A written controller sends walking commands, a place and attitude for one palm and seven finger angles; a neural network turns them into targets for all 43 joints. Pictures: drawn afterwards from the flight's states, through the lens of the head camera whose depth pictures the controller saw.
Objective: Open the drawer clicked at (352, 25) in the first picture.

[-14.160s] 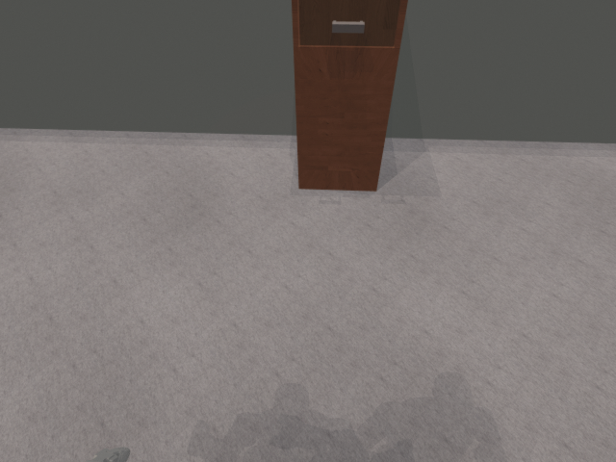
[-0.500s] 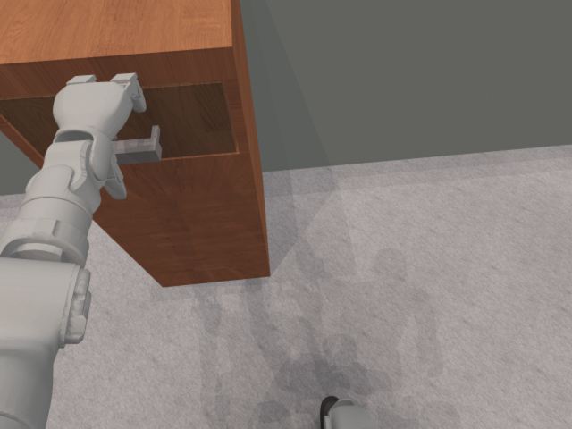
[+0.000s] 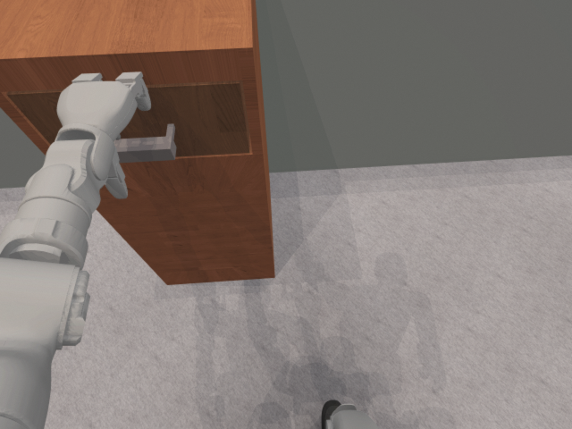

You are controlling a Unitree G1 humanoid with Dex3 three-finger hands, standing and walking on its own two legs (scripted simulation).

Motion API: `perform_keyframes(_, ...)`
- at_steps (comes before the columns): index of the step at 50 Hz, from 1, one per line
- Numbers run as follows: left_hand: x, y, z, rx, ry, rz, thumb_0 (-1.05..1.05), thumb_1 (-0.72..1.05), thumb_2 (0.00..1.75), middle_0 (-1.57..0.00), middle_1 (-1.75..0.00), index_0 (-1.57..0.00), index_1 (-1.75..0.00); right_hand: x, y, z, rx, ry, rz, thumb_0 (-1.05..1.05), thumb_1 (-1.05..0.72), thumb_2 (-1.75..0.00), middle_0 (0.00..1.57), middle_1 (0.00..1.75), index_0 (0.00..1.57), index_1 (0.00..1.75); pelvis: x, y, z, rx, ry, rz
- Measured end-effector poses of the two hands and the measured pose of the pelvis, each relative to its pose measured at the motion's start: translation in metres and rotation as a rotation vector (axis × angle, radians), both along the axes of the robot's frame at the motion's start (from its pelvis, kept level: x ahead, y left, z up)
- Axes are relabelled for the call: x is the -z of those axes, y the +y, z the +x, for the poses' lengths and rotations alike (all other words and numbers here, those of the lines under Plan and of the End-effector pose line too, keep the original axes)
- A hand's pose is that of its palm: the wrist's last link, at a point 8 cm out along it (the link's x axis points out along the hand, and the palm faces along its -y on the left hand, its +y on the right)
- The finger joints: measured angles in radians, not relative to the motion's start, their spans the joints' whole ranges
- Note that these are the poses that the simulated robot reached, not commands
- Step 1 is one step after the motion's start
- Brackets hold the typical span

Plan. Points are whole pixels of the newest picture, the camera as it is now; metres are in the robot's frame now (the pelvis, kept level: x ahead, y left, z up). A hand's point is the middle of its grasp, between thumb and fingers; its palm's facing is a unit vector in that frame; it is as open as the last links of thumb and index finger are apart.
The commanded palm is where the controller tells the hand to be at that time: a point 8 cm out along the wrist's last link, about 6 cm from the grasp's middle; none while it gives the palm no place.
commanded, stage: move the hooked fingers above the handle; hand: left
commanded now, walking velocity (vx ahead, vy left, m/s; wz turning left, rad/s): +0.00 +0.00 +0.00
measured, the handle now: (141, 140) +0.56 +0.21 +0.03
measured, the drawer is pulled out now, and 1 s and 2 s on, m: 0.00 0.00 0.00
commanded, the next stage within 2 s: lower the fingers behind the handle in 0.12 s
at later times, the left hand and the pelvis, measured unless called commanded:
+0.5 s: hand (118, 136) +0.51 +0.21 +0.08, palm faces -0.03 +0.01 -1.00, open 13.6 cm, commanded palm +0.50 +0.22 +0.12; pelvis -0.01 +0.00 +0.00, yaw +0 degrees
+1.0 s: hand (121, 150) +0.51 +0.22 +0.06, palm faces -0.08 +0.04 -1.00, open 13.8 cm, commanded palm +0.50 +0.23 +0.08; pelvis -0.04 -0.01 -0.02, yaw +0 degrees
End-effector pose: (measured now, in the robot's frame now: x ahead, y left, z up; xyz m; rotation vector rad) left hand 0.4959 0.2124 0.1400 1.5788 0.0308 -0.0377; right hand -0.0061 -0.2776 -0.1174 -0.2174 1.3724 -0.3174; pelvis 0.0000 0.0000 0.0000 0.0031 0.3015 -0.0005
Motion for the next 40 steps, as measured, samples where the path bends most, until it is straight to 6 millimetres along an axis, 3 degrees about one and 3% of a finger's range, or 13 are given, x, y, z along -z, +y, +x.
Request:
perform_keyframes(11, 0.0, -0.002, 0.0, -0.022, -0.018, 0.004, 0.0, -0.49, 0.3, -0.35, -1.22, -0.38, -1.23, 0.005, 0.008, 0.026, -0.032, -0.05, 0.033, 0.0, -0.9, -0.9, 0.2, 0.3, 0.2, 0.3, 0.0, 0.002, 0.003, -0.01, -0.001, -0.002)
perform_keyframes(18, -0.001, -0.003, 0.0, -0.036, -0.008, 0.002, 0.0, -0.49, 0.3, -0.33, -1.21, -0.37, -1.22, 0.006, 0.008, 0.029, -0.037, -0.065, 0.036, 0.0, -0.9, -0.9, 0.2, 0.3, 0.2, 0.3, 0.001, 0.0, 0.0, -0.008, -0.005, 0.001)
perform_keyframes(40, 0.004, -0.005, -0.002, -0.049, -0.035, 0.001, 0.0, -0.49, 0.3, -0.31, -1.21, -0.31, -1.27, 0.007, -0.011, -0.031, 0.005, 0.01, -0.015, 0.0, -0.9, -0.9, 0.2, 0.3, 0.2, 0.3, 0.013, -0.006, -0.024, 0.006, 0.03, 0.008)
